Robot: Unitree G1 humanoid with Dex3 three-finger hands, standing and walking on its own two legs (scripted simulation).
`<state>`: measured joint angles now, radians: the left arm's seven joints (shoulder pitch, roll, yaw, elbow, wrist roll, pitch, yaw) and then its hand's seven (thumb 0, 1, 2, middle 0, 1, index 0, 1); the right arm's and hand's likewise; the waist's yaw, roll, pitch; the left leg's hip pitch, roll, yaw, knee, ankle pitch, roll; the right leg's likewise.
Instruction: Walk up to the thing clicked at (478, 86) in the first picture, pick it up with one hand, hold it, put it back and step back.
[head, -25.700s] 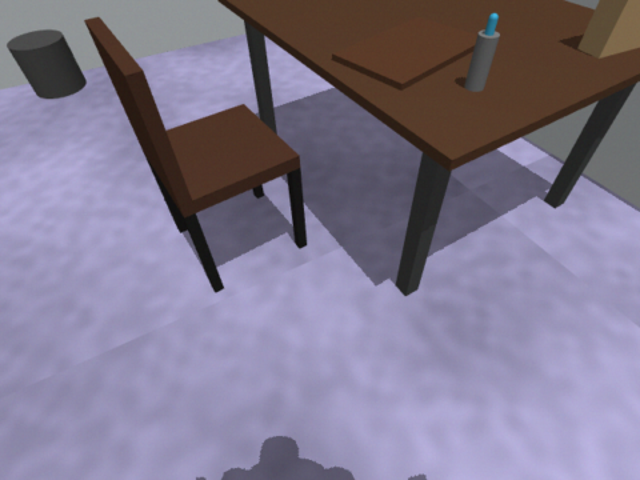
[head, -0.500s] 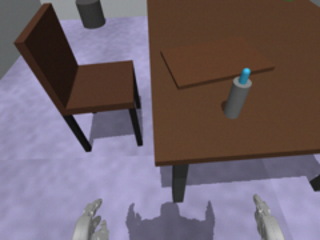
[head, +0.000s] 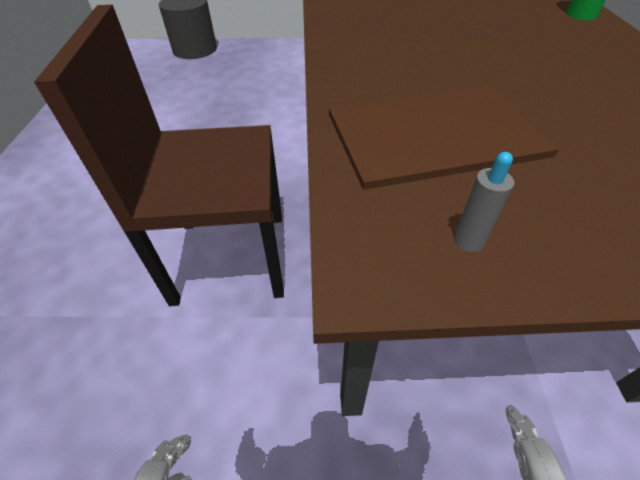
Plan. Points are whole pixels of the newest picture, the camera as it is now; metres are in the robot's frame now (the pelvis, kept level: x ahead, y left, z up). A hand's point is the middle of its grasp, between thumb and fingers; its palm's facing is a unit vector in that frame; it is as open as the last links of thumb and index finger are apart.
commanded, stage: home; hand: right
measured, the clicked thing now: (485, 201) +0.50 -0.23 +0.05
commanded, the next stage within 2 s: stand in 1.72 s
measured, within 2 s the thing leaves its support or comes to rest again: neither
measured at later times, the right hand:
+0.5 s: hand out of the picture +0.02 -0.27 -0.14, palm faces -0.07 +0.92 -0.38, open 17.6 cm
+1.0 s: hand out of the picture +0.04 -0.27 -0.14, palm faces -0.08 +0.93 -0.37, open 17.5 cm
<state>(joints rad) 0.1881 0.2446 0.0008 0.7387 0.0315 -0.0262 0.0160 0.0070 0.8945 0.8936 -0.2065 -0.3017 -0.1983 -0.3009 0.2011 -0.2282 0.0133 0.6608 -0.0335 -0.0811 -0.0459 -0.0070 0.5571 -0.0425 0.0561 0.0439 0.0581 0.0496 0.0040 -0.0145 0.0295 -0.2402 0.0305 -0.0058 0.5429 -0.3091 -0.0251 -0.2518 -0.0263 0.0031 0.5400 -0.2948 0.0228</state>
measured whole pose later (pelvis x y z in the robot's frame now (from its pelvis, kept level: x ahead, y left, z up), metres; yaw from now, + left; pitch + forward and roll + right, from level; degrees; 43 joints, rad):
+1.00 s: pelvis -0.02 -0.01 +0.01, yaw +1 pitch -2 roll +0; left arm 0.14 0.36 0.00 1.15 0.01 0.00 -0.01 0.00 0.90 0.89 -0.21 -0.30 -0.20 -0.30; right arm 0.16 -0.36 0.03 1.10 -0.01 -0.01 0.00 0.00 0.56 -0.04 0.06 0.04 0.06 0.05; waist 0.00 -0.01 0.05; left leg -0.14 0.04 -0.03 0.37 -0.20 -0.04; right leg -0.14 -0.01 -0.02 0.36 -0.18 0.01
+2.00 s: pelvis +0.00 +0.00 +0.01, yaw +1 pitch -2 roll +0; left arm 0.12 0.35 0.00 1.14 0.01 0.00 0.00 0.00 0.90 0.89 -0.21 -0.30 -0.20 -0.30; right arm 0.13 -0.36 0.01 1.12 -0.01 -0.01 0.00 0.00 0.36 -0.24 0.14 0.17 0.14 0.18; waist 0.00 -0.01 0.05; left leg -0.11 0.03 -0.02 0.33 -0.20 -0.03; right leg -0.10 -0.03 -0.02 0.32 -0.18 0.02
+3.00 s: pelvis +0.00 +0.00 +0.01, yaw +1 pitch -2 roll +0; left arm 0.12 0.35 0.01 1.13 0.01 0.00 0.00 0.00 0.90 0.89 -0.21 -0.30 -0.20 -0.30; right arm 0.13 -0.35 0.00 1.12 -0.01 -0.01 0.01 0.01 -0.91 -0.90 0.20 0.30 0.21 0.30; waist 0.00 0.00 0.06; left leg -0.10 0.02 -0.02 0.32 -0.19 -0.02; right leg -0.10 -0.04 -0.02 0.31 -0.18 0.03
